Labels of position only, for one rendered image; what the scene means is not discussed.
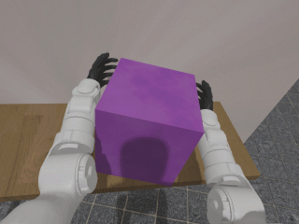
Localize robot left forearm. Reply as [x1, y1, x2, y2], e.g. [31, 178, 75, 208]
[38, 78, 101, 191]

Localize robot left hand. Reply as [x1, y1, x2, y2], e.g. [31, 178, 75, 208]
[87, 52, 118, 89]

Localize table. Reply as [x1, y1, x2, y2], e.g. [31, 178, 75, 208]
[0, 102, 261, 203]

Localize left robot upper arm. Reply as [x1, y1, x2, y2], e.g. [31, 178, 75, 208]
[0, 152, 98, 224]

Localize right robot upper arm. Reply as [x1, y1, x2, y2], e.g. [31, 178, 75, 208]
[206, 186, 283, 224]

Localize robot right hand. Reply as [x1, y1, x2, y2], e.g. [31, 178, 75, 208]
[195, 80, 213, 111]

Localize carton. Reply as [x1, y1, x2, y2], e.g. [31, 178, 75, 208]
[94, 58, 205, 187]

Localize robot right forearm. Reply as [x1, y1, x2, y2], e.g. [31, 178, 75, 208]
[197, 109, 266, 220]

